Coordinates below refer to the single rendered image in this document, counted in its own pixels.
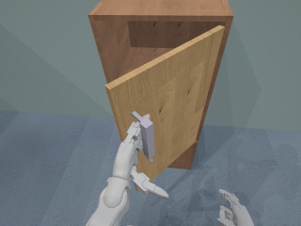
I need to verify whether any cupboard door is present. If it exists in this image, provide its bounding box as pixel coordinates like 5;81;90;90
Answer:
105;25;225;192

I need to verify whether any robot right hand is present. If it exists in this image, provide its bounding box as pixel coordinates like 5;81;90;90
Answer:
217;189;254;226

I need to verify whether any robot left forearm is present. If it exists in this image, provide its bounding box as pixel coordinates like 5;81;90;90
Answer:
86;176;132;226

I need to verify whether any handle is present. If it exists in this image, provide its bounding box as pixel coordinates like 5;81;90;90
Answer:
132;111;155;160

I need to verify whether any robot left hand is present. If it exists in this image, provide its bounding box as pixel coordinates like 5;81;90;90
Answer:
112;114;169;200

